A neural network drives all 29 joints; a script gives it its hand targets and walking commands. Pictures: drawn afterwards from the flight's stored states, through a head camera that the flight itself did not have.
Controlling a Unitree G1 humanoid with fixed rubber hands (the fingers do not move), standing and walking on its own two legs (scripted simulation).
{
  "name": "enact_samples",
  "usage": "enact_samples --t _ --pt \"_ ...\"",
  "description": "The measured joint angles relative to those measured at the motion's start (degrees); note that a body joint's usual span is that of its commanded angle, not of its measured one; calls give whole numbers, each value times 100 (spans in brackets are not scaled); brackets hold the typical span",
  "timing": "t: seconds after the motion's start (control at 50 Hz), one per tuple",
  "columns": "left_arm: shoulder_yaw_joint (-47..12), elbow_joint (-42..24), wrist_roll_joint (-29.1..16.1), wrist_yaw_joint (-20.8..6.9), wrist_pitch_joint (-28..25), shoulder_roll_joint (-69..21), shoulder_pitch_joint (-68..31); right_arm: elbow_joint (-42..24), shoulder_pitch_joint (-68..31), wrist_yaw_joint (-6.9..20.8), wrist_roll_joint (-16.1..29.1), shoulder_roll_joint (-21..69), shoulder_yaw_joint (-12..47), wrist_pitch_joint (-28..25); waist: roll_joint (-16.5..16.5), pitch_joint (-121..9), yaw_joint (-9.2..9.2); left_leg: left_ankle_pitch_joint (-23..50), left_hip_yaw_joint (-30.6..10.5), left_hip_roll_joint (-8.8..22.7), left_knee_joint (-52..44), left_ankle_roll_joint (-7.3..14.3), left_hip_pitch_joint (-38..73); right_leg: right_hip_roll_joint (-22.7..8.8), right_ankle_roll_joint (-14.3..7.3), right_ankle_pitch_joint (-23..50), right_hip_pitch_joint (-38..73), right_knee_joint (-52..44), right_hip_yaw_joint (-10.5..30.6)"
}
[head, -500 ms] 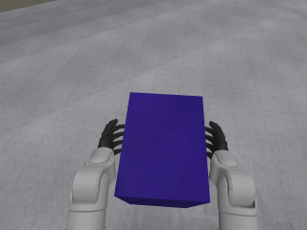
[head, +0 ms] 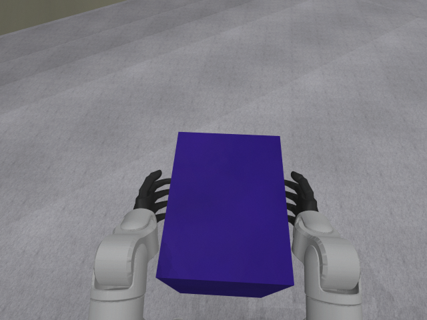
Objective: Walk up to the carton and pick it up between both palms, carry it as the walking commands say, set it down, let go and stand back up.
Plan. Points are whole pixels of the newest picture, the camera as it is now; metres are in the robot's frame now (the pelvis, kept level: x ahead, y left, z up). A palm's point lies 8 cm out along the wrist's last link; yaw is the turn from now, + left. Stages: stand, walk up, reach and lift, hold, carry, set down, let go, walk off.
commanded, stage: carry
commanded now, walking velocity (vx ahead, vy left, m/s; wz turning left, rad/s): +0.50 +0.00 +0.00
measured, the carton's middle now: (224, 223) +0.30 +0.00 +0.01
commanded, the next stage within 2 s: none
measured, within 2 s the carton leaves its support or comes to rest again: neither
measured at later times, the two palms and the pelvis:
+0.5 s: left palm (183, 99) +0.59 +0.09 +0.08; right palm (293, 99) +0.59 -0.17 +0.07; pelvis +0.32 -0.03 +0.00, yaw +0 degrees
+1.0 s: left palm (198, 34) +0.91 +0.08 +0.08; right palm (282, 33) +0.91 -0.19 +0.08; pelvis +0.64 -0.05 -0.01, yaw -1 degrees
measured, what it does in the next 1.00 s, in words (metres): walks ahead: left foot, then right foot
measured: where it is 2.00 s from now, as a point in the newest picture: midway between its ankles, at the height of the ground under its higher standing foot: (235, 145)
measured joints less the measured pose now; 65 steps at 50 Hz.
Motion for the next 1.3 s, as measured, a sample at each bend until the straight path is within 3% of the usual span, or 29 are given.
enact_samples --t 0.08,0.12,0.18,0.22,0.3,0.36,0.4,0.46,0.5,0.6,0.7,0.72,0.76,0.8,0.84,0.92,0.98,1.02,1.08,1.12,1.2,1.3 --pt "-49 -260 -7 23 107 0 5 -274 11 -9 3 0 25 106 -12 -29 -2 528 -1 -123 -1425 0 203 5 106 -495 566 -7 -17" --pt "-50 -256 -7 35 188 7 21 -243 20 -10 4 -1 33 171 -55 -89 -7 1580 7 -163 -1652 213 485 -45 123 -711 660 468 -19" --pt "-51 -199 -6 69 329 13 52 -126 19 -10 11 -2 31 281 -54 -111 -17 1106 1 -111 -1552 377 793 -71 123 -660 -195 2551 118" --pt "-50 -191 -7 74 396 18 72 -102 19 -11 11 2 32 353 -66 -113 -7 929 9 -53 -1789 353 1068 -77 124 -680 -773 2997 186" --pt "-50 -256 -9 74 403 19 76 -155 20 -11 27 3 34 354 -75 -39 1 783 18 70 -2241 176 1681 -80 124 -502 -1415 2054 200" --pt "-50 -307 -9 81 423 20 79 -178 21 -11 31 2 47 353 -75 -49 7 422 25 125 -2214 31 2099 -79 124 312 -1384 822 94" --pt "-57 -340 -10 81 409 14 58 -243 21 -14 30 -3 48 344 -85 -114 10 -58 26 185 -1423 -15 2027 -100 118 1004 -1212 430 47" --pt "-60 -155 -10 73 426 13 75 -120 79 -39 31 -13 46 379 -8 -135 15 -174 12 172 533 -16 1221 -71 55 559 -962 593 -41" --pt "-60 -80 -10 72 456 14 100 -45 101 -43 31 -16 45 411 -6 -141 9 -184 0 45 1118 -15 716 -81 53 346 -678 382 -51" --pt "-61 -113 -18 59 442 14 104 -95 109 -44 32 -16 45 400 -50 -117 1 -100 -14 18 184 -15 44 -77 71 94 55 -140 -98" --pt "-82 -207 -40 61 405 16 109 -221 116 -44 33 -15 49 386 -83 -108 0 855 -15 -121 -1575 36 296 -77 230 -535 859 -146 -103" --pt "-82 -198 -39 69 413 18 111 -196 118 -42 34 -15 50 382 -123 -136 -3 1362 1 -152 -1617 159 424 -121 237 -692 932 70 -95" --pt "-81 -133 -35 85 424 22 119 -101 115 -41 35 -17 49 375 -118 -165 -18 1346 18 -138 -1380 373 560 -170 237 -615 511 1377 -14" --pt "-80 -116 -32 94 439 23 120 -67 112 -40 35 -16 49 375 -120 -154 -16 1003 23 -128 -1461 422 796 -166 238 -694 -216 2808 149" --pt "-79 -124 -32 94 443 26 125 -69 111 -40 35 -12 49 380 -130 -151 -6 898 30 -100 -1728 361 1089 -171 238 -680 -771 3053 235" --pt "-79 -183 -32 96 446 27 126 -105 111 -30 45 -11 50 366 -140 -86 2 698 39 -26 -2134 230 1732 -173 238 -580 -1368 2063 241" --pt "-79 -213 -33 96 450 26 128 -127 112 -25 45 -12 55 365 -143 -118 8 294 46 26 -2058 85 2143 -173 239 311 -1328 819 83" --pt "-92 -197 -33 93 423 21 117 -156 117 -31 44 -18 46 360 -87 -188 6 -105 45 154 -1184 46 1997 -141 194 854 -1169 598 15" --pt "-95 -82 -33 96 438 22 152 -49 136 -39 45 -22 44 394 -55 -186 10 -161 42 103 780 45 1121 -125 99 467 -852 573 -61" --pt "-95 -33 -32 95 449 23 181 11 140 -40 45 -24 43 417 -48 -175 4 -168 30 0 1187 46 659 -122 99 343 -530 290 -73" --pt "-96 -57 -32 91 449 24 183 -12 141 -41 45 -21 44 410 -92 -152 -4 -30 18 -25 322 46 135 -119 128 199 108 -237 -109" --pt "-105 -147 -35 85 449 23 186 -110 146 -39 46 -20 50 412 -132 -174 -7 678 14 -66 -1398 46 225 -113 300 -363 874 -373 -118"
